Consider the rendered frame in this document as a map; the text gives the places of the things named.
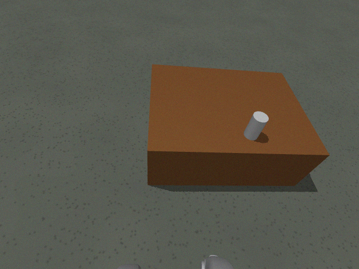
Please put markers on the can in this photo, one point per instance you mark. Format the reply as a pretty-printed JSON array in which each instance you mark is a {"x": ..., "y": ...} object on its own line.
[{"x": 255, "y": 125}]

